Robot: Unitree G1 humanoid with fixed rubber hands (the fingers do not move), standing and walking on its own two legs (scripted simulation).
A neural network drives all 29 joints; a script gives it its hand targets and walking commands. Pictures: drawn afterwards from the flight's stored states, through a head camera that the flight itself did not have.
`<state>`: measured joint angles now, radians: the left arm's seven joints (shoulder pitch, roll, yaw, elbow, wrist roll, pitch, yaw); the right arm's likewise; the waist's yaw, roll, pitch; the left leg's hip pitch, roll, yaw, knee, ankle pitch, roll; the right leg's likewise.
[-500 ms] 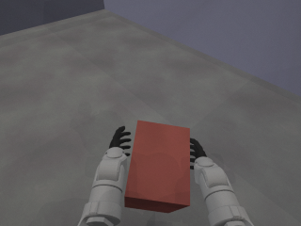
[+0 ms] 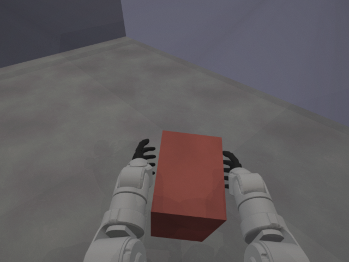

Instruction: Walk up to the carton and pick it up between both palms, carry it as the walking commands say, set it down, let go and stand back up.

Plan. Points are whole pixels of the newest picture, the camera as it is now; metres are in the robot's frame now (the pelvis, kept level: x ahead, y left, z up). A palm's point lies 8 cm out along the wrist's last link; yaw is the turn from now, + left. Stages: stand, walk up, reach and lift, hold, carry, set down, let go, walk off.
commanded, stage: reach and lift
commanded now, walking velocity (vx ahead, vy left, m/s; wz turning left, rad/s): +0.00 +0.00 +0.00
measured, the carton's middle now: (183, 190) +0.34 +0.02 -0.02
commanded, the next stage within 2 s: hold in 1.36 s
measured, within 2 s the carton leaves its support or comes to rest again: neither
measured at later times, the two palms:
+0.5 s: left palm (136, 168) +0.34 +0.14 +0.06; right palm (231, 177) +0.34 -0.09 +0.05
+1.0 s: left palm (138, 169) +0.33 +0.14 +0.07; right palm (234, 181) +0.33 -0.10 +0.05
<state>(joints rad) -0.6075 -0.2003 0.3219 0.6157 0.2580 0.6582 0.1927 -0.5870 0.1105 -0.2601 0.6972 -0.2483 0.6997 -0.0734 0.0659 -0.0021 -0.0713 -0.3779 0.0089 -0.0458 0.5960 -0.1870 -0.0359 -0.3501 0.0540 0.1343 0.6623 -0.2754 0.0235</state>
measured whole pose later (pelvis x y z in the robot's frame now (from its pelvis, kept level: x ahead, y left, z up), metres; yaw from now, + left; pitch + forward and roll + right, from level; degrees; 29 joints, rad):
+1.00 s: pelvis +0.02 +0.02 +0.01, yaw +0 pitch -2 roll -1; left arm -0.46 -0.22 0.21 0.48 0.24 0.73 0.20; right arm -0.44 0.13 -0.20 0.52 -0.25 0.78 -0.06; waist 0.02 0.00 -0.09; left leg -0.35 0.00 -0.05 0.60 -0.21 -0.02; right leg -0.29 0.04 0.14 0.59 -0.28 0.02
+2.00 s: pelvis +0.02 +0.02 +0.00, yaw +1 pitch -3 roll +0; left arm -0.45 -0.22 0.21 0.44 0.24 0.75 0.18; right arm -0.43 0.13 -0.18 0.47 -0.22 0.81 -0.08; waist 0.02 -0.01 -0.08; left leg -0.34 -0.01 -0.05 0.60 -0.21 -0.02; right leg -0.29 0.03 0.13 0.62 -0.29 0.02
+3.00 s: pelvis +0.00 +0.03 -0.01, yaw +35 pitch +3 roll +0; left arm -0.36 -0.18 0.08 -0.14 0.11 1.21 0.21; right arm -0.35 0.18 -0.08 -0.18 -0.10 1.29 -0.23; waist 0.00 0.00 -0.02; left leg -0.49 -0.03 -0.09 0.73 -0.27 -0.02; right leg -0.43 -0.13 -0.17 0.89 -0.56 0.00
